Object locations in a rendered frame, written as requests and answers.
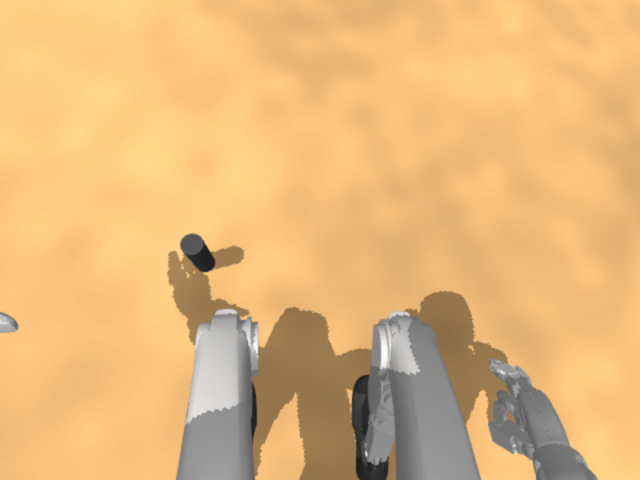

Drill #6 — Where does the can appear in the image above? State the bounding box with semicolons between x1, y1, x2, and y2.
180;234;215;272

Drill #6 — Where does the right robot hand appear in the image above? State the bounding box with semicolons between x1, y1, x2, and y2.
488;359;570;461

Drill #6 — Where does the right robot foot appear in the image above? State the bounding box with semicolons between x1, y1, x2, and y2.
352;375;388;480

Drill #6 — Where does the right robot arm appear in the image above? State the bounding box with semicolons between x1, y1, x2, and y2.
532;444;598;480

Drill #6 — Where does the left robot hand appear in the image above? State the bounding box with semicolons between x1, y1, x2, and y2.
0;312;18;333

